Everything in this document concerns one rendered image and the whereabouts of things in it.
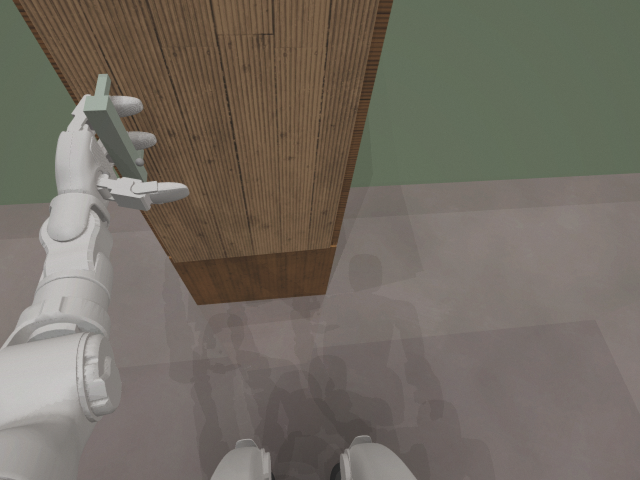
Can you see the left robot forearm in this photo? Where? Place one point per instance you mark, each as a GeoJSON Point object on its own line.
{"type": "Point", "coordinates": [74, 291]}

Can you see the left robot hand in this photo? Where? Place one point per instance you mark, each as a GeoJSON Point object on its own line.
{"type": "Point", "coordinates": [80, 161]}

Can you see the handle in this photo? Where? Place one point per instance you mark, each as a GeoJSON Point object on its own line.
{"type": "Point", "coordinates": [107, 124]}

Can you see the left robot upper arm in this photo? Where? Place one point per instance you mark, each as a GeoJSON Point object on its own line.
{"type": "Point", "coordinates": [52, 393]}

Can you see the left robot shin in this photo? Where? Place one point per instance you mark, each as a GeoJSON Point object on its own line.
{"type": "Point", "coordinates": [245, 443]}

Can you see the left robot thigh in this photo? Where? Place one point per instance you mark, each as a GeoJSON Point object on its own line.
{"type": "Point", "coordinates": [246, 463]}

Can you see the cupboard door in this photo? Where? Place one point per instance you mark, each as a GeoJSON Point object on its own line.
{"type": "Point", "coordinates": [252, 102]}

